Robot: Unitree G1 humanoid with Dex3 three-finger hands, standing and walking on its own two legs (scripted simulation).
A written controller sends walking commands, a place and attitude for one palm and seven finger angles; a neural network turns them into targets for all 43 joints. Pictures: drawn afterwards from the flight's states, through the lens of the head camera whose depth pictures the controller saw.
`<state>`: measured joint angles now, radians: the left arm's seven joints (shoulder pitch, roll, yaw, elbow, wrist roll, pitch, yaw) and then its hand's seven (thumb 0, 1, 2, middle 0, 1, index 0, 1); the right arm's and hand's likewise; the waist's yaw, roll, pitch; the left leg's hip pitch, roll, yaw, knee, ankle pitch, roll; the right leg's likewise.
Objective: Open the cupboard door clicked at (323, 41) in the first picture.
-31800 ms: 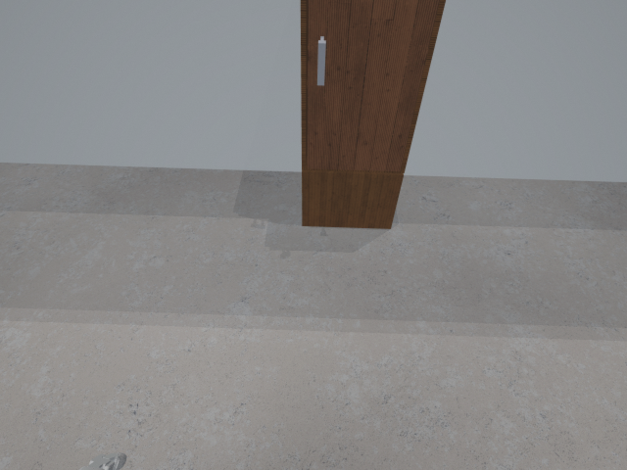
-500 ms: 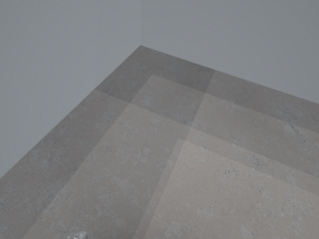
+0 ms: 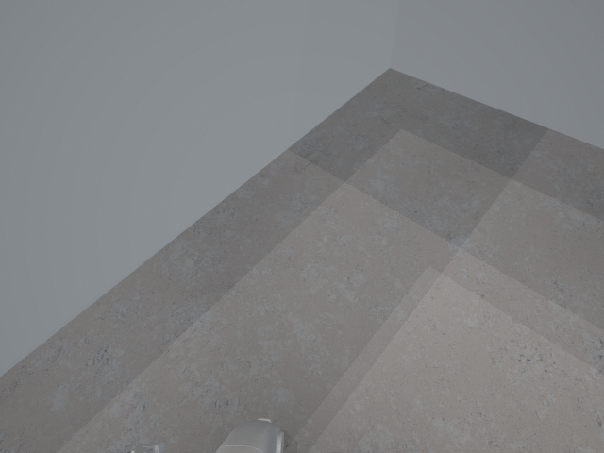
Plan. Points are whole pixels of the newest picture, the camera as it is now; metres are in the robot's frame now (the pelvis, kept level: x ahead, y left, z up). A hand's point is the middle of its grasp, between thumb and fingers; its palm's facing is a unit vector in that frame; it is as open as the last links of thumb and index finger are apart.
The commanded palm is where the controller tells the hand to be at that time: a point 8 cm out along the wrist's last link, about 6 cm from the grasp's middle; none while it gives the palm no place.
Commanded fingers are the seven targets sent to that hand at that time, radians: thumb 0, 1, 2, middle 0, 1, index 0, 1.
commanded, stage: turn to face it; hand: left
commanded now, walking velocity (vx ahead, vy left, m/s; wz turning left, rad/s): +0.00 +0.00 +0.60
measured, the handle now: out of the picture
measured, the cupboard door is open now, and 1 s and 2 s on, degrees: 52 52 52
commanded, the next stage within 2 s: none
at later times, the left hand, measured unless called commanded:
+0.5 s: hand out of the picture +0.00 +0.26 -0.17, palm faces +0.33 -0.91 -0.25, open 7.4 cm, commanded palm none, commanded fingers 0.00 0.90 0.90 -0.20 -0.30 -0.20 -0.30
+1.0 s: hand out of the picture -0.01 +0.17 -0.15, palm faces +0.57 -0.78 -0.25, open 7.4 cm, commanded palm none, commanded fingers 0.00 0.90 0.90 -0.20 -0.30 -0.20 -0.30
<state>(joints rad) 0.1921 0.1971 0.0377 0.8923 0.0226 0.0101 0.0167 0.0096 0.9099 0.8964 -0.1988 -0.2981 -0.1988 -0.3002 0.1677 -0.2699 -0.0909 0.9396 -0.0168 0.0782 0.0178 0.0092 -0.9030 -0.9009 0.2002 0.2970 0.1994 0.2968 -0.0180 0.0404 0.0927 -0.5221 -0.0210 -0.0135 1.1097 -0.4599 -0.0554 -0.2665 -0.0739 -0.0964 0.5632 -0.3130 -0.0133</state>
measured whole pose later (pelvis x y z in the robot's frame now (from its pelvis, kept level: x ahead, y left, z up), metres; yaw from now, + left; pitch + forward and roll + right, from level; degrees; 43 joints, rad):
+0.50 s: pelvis +0.00 +0.02 +0.00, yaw +18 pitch +1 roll -1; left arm 0.18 0.27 0.08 0.91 0.03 0.06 0.00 0.01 0.91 0.90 -0.20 -0.30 -0.20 -0.30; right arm 0.13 -0.22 -0.04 0.90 -0.02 0.03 0.00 0.01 -0.90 -0.90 0.20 0.30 0.20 0.30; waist 0.01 -0.04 0.09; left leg -0.29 -0.01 0.02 0.52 -0.26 0.04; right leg -0.50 -0.10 -0.02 1.11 -0.41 0.09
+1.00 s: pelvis +0.03 -0.03 +0.00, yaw +37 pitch +0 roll +2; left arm 0.20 0.17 0.03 0.88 0.03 0.01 0.02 0.01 0.91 0.90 -0.20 -0.30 -0.20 -0.30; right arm 0.17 -0.26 -0.09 0.95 -0.01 0.09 0.03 0.01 -0.91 -0.90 0.20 0.30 0.20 0.30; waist -0.03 0.00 0.11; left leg -0.46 0.03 0.05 0.98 -0.43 -0.08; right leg -0.18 -0.12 -0.19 0.51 -0.32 -0.01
